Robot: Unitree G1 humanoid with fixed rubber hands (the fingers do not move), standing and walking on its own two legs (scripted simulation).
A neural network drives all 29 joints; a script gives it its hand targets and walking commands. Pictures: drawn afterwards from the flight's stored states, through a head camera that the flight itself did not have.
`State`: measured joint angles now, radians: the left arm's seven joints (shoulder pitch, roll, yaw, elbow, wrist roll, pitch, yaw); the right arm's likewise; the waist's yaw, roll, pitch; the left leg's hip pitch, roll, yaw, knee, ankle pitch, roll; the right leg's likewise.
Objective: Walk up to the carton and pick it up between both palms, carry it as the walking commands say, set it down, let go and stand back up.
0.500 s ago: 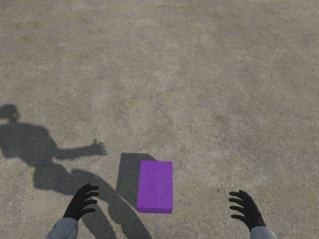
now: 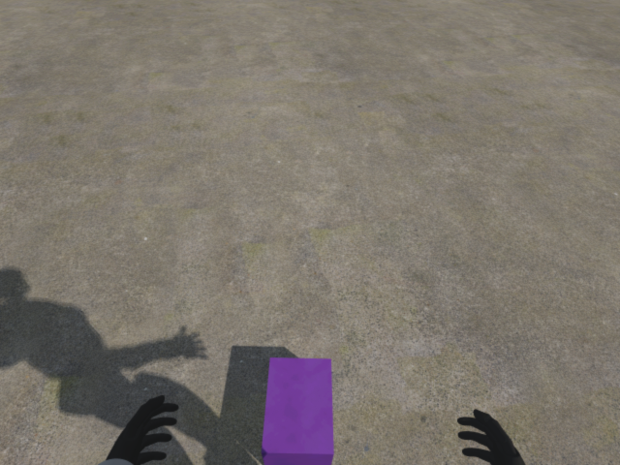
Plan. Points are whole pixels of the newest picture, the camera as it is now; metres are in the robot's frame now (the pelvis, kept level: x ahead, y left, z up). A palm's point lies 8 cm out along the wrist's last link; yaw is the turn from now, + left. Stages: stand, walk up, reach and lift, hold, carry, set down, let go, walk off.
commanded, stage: stand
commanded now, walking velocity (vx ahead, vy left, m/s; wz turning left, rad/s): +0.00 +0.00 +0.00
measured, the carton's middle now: (299, 411) +0.43 +0.03 -0.69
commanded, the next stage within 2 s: none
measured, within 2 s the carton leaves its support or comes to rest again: neither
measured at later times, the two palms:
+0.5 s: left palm out of the picture +0.14 +0.29 -0.09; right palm out of the picture +0.15 -0.28 -0.08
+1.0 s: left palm out of the picture +0.11 +0.31 -0.10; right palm out of the picture +0.11 -0.29 -0.09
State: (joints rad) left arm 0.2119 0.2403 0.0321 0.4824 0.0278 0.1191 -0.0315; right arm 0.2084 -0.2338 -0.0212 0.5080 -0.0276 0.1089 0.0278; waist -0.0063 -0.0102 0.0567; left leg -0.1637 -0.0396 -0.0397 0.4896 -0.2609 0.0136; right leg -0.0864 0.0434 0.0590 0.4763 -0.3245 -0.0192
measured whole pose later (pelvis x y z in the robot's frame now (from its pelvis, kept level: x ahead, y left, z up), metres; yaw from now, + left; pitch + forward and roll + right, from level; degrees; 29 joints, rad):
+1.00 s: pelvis +0.01 +0.01 +0.01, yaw -1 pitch -2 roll +0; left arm 0.18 0.37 0.02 0.90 0.02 0.00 0.02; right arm 0.12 -0.36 -0.01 0.96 -0.02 -0.01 -0.02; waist 0.00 -0.02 0.02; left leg -0.14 -0.04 -0.02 0.39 -0.22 0.03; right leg -0.06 0.03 0.08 0.37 -0.27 -0.01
